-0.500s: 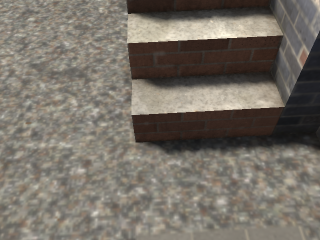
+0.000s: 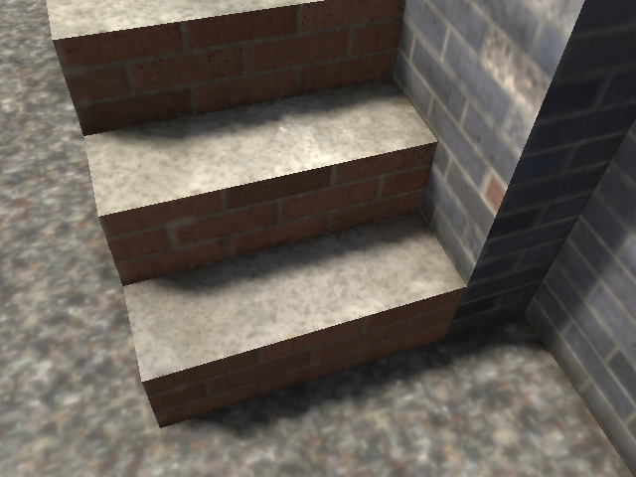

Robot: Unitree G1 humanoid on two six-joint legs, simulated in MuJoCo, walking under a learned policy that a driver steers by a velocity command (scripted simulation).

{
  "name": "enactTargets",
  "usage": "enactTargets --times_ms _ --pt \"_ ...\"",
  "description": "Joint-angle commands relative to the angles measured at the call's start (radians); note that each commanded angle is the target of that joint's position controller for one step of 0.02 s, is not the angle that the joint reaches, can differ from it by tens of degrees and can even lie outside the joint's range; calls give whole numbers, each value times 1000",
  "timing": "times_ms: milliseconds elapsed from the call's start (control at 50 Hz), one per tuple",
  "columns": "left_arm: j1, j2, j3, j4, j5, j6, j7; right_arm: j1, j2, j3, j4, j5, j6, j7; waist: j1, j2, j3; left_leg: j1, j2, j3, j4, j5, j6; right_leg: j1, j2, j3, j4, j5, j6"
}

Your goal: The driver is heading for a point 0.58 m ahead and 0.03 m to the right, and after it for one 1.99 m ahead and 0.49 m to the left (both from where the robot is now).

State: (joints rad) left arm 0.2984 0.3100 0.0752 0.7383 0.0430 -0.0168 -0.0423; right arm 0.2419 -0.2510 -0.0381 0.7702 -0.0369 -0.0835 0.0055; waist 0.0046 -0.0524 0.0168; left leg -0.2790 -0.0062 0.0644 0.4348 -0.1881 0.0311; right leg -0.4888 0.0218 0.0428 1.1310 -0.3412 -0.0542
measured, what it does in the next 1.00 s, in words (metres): walks ahead: right foot, then left foot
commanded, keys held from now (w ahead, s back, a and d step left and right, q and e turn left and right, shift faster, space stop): w+e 0.40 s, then w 0.10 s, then w+q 0.50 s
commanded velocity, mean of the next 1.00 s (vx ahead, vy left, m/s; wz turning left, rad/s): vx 0.50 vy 0.00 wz -0.19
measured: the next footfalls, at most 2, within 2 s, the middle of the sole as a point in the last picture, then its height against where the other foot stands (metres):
right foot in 0.34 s outside the picture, level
left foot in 0.80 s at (331, 468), level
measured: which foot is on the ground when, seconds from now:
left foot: down 0.00-0.36, up 0.38-0.78, down 0.80-1.00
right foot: up 0.00-0.32, down 0.34-0.82, up 0.84-1.00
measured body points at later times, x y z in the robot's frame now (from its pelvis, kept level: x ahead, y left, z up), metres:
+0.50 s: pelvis +0.24 -0.07 +0.00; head +0.29 -0.10 +0.44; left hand +0.45 +0.15 -0.11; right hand +0.26 -0.35 -0.14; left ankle +0.24 +0.10 -0.66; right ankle +0.26 -0.14 -0.74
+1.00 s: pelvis +0.41 -0.08 +0.00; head +0.44 -0.07 +0.45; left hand +0.59 +0.12 -0.12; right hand +0.47 -0.35 -0.12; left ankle +0.46 -0.02 -0.74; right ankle +0.38 -0.20 -0.71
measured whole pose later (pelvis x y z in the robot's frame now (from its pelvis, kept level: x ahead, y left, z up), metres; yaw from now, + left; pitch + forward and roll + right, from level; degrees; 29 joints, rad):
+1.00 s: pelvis +0.41 -0.08 +0.00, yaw -7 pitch +2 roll -2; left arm 0.10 0.19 -0.02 0.81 0.01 -0.09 0.05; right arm 0.20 -0.23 -0.02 0.89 -0.02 -0.08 -0.01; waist -0.01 -0.01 0.03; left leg -0.30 -0.09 -0.06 0.39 -0.11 0.08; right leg -0.37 0.03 0.01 0.70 -0.32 0.02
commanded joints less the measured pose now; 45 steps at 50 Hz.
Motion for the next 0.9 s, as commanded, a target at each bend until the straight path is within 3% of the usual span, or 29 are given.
enactTargets --times_ms 20,100,180,200,240,280,320,340,360,380,400,420,440,460,480,520,600,640,660,700,720,760,780,800,820,840,860,880,900 --pt "-26 40 5 -77 5 4 -18 63 -125 -34 -26 17 -32 6 -11 162 -30 165 276 -210 -245 197 128 -164 -62 27 -4 76 12" --pt "-136 19 -8 -107 0 4 -29 106 -120 -37 7 19 -37 6 -28 161 0 209 267 -78 -275 263 127 -227 -81 0 -132 202 23" --pt "-276 -3 -23 -138 -7 -2 -35 135 -140 -45 32 17 -37 0 -53 163 52 202 253 31 -311 208 89 -135 -85 -73 -385 290 10" --pt "-300 2 -21 -137 -1 -7 -44 123 -143 -45 34 10 -40 4 -52 158 65 191 235 63 -296 240 72 -99 -77 -94 -440 312 11" --pt "-325 5 -20 -141 10 -11 -50 147 -166 -52 50 15 -33 0 -58 158 54 237 251 84 -249 317 62 -57 -57 -129 -506 255 -8" --pt "-309 23 -14 -139 16 -16 -50 140 -187 -53 57 8 -19 -9 -46 160 32 290 273 100 -146 511 67 -1 -22 -152 -548 161 -48" --pt "-143 48 2 -84 22 -35 -29 136 -205 -53 63 13 -4 -17 25 133 -65 298 243 154 128 774 49 189 61 -180 -636 150 -98" --pt "36 95 20 -26 39 -38 -12 136 -194 -43 52 14 0 -20 100 90 -184 146 211 157 373 633 27 461 30 -102 -653 122 -140" --pt "124 241 61 -29 40 -37 10 144 -100 -13 -35 35 -3 -4 102 -170 -305 -301 92 170 749 20 -35 837 -281 373 -668 91 -274" --pt "135 256 64 -38 12 -29 23 97 -144 -21 -23 20 -12 2 111 -158 -357 -454 6 -21 914 -352 -31 856 -375 677 -812 206 -323" --pt "93 227 58 -26 -7 -25 29 23 -164 -25 -28 19 -13 12 98 -70 -241 -486 81 -104 877 -233 -14 766 -320 485 -822 256 -284" --pt "17 165 42 -23 -5 -28 29 6 -148 -14 -15 28 -17 11 62 -2 -136 -448 110 -85 791 -143 -24 636 -284 356 -823 464 -243" --pt "-28 119 28 -23 -11 -34 30 17 -132 -7 2 17 -9 6 20 42 -92 -382 132 -90 708 -114 -32 536 -236 278 -831 590 -206" --pt "-63 91 14 -15 -31 -40 35 45 -130 -5 17 -4 7 1 -16 20 -70 -315 128 -86 660 -101 -37 465 -206 221 -843 693 -187" --pt "-70 82 7 -8 -32 -51 34 71 -119 0 35 -18 22 2 -26 12 -92 -253 115 -74 649 -94 -40 422 -193 181 -842 790 -180" --pt "-56 82 5 30 -39 -78 28 92 -89 7 54 -18 20 14 -47 -2 -96 -202 95 -49 582 -51 -50 371 -158 98 -854 864 -151" --pt "-34 86 6 73 -37 -106 31 -94 -68 16 20 -2 -2 23 18 -24 -53 -186 88 -26 313 98 -35 333 -150 23 -926 724 -77" --pt "-18 77 6 95 -32 -120 39 -111 -62 19 28 6 -7 17 27 -40 -70 -169 88 -37 252 157 -30 360 -182 12 -928 704 -72" --pt "-24 47 -2 108 -30 -126 46 -123 -55 24 39 6 -12 6 34 0 -74 -133 94 -44 232 193 -30 337 -187 -4 -920 744 -78" --pt "-29 48 -4 126 -25 -132 53 -98 -50 28 54 10 -14 -9 11 -36 -96 -86 74 -45 250 138 -17 344 -205 -13 -893 733 -94" --pt "-43 40 -8 126 -23 -134 55 -94 -67 24 59 7 -16 -14 5 -23 -95 -71 63 -46 243 93 -7 342 -209 -16 -869 762 -96" --pt "-46 29 -15 134 -34 -140 65 -39 -74 17 80 11 -24 -32 -18 -29 -97 -35 13 -20 195 2 28 386 -203 -26 -741 1000 -93" --pt "-73 44 -16 131 -43 -138 67 17 -69 15 98 11 -37 -35 -55 20 -111 5 -18 -15 64 35 55 420 -183 -39 -623 1095 -75" --pt "-130 46 -27 100 -49 -138 76 96 -73 15 115 1 -40 -40 -108 43 -147 144 28 -81 1 301 92 357 -152 -50 -458 1075 -35" --pt "-96 -1 -45 58 -60 -147 85 180 -184 -17 138 -11 -41 -45 -76 195 -187 339 202 -276 39 857 187 139 -52 -101 -213 686 24" --pt "-41 -45 -61 83 -51 -131 92 134 -174 -18 140 18 -32 -40 -31 314 -225 345 348 -470 -45 1166 326 22 66 -78 -26 -28 66" --pt "0 -26 -65 104 -14 -117 96 101 -132 -6 122 33 -30 -24 1 179 -188 252 327 -437 -70 1097 328 50 7 17 -36 -72 65" --pt "-17 -8 -60 103 -6 -109 96 21 -111 -3 105 35 -23 -15 19 126 -152 189 285 -386 -82 950 309 56 -2 19 -43 -53 71" --pt "-39 4 -57 85 -12 -102 93 -65 -111 -5 73 35 -22 -11 57 106 -81 55 210 -287 -98 846 226 112 -11 -8 -187 -16 72"
Velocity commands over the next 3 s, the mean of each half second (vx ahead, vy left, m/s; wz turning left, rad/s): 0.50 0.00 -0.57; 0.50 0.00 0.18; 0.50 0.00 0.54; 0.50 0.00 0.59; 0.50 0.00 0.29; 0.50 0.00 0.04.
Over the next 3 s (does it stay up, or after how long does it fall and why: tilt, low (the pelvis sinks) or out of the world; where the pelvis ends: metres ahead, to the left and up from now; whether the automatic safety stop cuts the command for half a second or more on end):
stays up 0.43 0.05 0.01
